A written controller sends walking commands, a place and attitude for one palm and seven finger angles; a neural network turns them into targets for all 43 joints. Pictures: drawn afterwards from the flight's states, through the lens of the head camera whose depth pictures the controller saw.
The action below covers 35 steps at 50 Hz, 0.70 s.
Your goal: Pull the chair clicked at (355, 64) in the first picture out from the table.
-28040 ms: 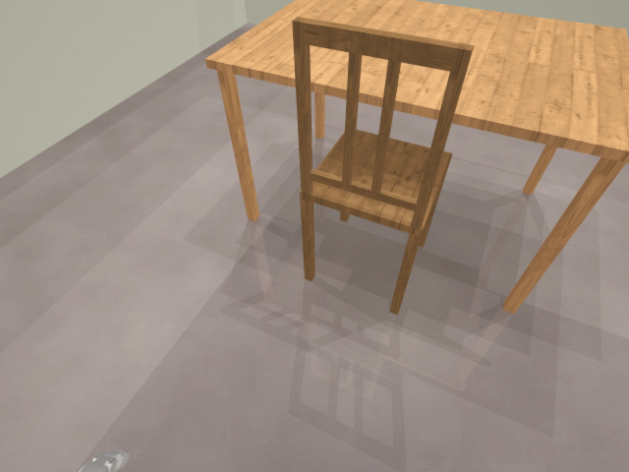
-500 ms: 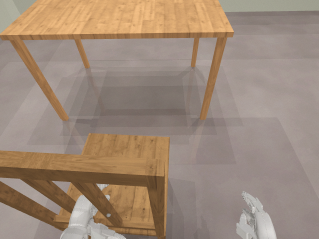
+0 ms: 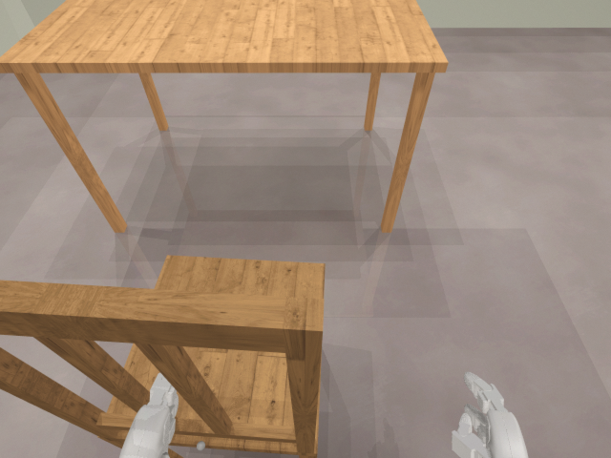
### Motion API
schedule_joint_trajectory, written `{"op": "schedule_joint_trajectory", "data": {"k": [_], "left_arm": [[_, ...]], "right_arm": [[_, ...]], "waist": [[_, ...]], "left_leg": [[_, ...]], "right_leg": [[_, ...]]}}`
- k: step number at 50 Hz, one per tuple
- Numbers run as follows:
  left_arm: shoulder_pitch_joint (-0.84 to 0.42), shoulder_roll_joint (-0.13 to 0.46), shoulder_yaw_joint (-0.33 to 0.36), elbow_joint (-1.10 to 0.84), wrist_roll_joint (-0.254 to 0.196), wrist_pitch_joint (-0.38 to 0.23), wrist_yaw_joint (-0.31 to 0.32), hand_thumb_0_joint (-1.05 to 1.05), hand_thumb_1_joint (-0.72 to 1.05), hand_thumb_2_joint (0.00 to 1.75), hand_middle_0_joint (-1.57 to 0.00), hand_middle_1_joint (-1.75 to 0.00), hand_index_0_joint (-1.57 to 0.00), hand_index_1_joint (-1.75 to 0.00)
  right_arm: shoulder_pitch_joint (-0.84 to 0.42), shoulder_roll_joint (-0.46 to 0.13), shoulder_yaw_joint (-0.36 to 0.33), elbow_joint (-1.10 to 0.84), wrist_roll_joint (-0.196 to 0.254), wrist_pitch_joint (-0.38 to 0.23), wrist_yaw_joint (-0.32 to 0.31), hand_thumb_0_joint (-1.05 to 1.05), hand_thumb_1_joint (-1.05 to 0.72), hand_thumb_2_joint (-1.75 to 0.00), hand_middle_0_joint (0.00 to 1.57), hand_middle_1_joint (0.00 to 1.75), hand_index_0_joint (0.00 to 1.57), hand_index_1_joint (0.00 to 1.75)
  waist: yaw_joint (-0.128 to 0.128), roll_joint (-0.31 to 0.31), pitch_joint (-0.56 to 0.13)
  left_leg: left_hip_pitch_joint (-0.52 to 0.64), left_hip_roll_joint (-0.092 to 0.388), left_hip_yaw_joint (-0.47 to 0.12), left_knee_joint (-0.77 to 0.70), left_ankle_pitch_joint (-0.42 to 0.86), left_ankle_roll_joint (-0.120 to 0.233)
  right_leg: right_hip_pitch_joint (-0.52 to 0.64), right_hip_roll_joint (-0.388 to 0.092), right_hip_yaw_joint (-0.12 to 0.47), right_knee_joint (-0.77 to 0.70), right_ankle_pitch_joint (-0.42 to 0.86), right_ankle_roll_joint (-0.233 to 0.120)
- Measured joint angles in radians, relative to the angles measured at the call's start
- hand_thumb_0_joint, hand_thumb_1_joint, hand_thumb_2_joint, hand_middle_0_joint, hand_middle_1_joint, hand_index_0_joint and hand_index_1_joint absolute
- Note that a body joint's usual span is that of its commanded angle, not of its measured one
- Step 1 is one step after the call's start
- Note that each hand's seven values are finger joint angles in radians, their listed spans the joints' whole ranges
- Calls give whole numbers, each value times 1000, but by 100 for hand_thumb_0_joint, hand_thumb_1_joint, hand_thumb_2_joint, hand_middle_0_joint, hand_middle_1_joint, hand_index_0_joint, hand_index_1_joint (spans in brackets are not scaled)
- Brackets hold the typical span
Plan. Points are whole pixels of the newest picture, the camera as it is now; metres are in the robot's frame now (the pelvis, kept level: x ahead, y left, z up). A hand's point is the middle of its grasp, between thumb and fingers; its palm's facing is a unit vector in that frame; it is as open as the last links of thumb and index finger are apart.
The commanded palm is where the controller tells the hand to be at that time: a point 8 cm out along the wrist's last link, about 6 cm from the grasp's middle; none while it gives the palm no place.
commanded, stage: draw the fingers out of the gap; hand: left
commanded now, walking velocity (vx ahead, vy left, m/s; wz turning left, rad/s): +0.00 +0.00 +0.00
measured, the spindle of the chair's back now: (126, 388) +0.21 +0.23 +0.01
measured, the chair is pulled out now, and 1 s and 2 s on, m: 0.67 0.67 0.65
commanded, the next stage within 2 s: draw the hand back to the body in 0.50 s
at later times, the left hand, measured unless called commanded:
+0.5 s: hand out of the picture +0.10 +0.14 -0.02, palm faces +0.02 -0.99 -0.15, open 17.4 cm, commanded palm +0.05 +0.19 +0.00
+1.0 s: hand out of the picture +0.09 +0.17 +0.03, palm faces +0.09 -0.99 -0.10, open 17.4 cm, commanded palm +0.06 +0.23 +0.08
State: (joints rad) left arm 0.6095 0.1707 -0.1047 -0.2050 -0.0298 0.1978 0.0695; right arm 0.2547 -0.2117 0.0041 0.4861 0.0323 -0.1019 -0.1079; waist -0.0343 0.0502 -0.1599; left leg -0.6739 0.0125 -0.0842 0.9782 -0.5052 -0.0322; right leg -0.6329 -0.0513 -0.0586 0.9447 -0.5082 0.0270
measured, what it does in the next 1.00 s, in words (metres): stands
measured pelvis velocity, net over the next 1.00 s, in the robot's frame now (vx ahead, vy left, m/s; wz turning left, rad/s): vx -0.02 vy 0.00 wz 0.00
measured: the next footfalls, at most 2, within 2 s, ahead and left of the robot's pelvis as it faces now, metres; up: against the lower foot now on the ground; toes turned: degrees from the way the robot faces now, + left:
none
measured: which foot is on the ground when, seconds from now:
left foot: down 0.00-1.00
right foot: down 0.00-1.00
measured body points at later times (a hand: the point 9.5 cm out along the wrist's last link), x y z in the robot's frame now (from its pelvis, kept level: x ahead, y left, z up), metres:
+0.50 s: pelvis -0.01 +0.00 -0.01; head +0.02 +0.00 +0.44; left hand +0.09 +0.19 -0.01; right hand +0.18 -0.24 -0.07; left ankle -0.01 +0.14 -0.68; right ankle -0.03 -0.14 -0.68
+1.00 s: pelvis -0.02 +0.00 -0.02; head +0.01 +0.00 +0.43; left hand +0.08 +0.22 +0.04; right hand +0.18 -0.22 -0.09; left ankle -0.01 +0.14 -0.68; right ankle -0.03 -0.14 -0.68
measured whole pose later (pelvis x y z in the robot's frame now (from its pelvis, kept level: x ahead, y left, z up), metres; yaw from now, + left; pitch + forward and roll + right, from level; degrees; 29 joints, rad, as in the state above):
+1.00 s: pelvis -0.02 +0.00 -0.02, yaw +0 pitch +12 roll -3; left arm 0.92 0.24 0.01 -0.40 -0.18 -0.21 -0.07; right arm 0.22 -0.15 -0.03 0.53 0.07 -0.18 -0.11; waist 0.04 0.05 -0.16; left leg -0.78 0.02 -0.11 1.13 -0.54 -0.04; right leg -0.73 -0.04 -0.08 1.07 -0.54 0.02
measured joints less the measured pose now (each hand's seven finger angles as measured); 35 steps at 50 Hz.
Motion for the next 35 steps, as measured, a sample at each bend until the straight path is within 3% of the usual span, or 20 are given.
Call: {"op": "schedule_joint_trajectory", "data": {"k": [21, 32, 35], "left_arm": [[183, 5, -6, -103, 4, -25, -21, -2, -54, 20, -1, 0, -1, 0], [320, 12, 8, -151, 6, -74, -52, -2, -54, 20, 0, 0, -1, 0], [348, 0, 18, -172, -49, -145, -62, -2, -54, 20, 0, 0, -1, 0]], "right_arm": [[-8, 17, -9, -26, 9, -11, -15, 2, -91, -90, 20, 30, 21, 30], [-14, 28, -33, -32, 18, -7, -25, 2, -91, -90, 20, 30, 20, 30], [-15, 30, -39, -28, 20, -29, -28, 2, -91, -90, 20, 30, 20, 30]], "waist": [[15, 4, -22], [29, -2, -39], [37, -5, -40]], "left_leg": [[-54, 1, -12, 61, -16, -2], [-88, 2, -17, 100, -35, 0], [-103, 1, -21, 116, -40, 0]], "right_leg": [[-46, 3, -9, 53, -14, -2], [-75, 4, -13, 83, -30, -1], [-87, 4, -15, 95, -34, 0]]}}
